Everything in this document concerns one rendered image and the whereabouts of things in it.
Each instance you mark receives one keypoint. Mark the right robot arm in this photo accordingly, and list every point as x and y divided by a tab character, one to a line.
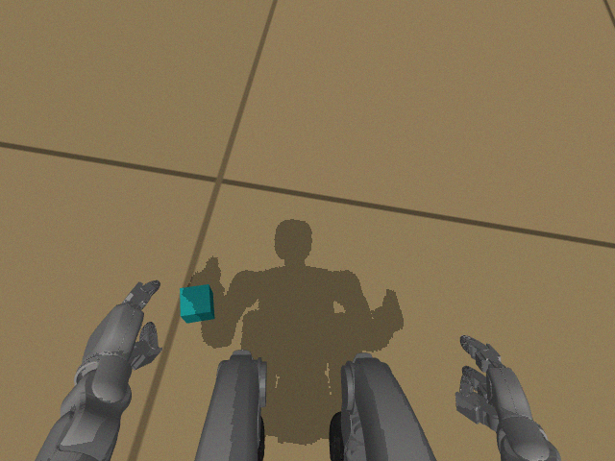
522	439

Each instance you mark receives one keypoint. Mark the right robot hand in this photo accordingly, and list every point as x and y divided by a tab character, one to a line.
499	394

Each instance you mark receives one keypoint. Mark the left robot arm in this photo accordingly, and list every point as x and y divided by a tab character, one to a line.
90	414

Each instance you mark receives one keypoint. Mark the left robot hand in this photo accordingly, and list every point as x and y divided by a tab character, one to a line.
117	333

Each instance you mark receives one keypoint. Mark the cube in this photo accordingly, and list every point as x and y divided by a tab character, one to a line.
196	303

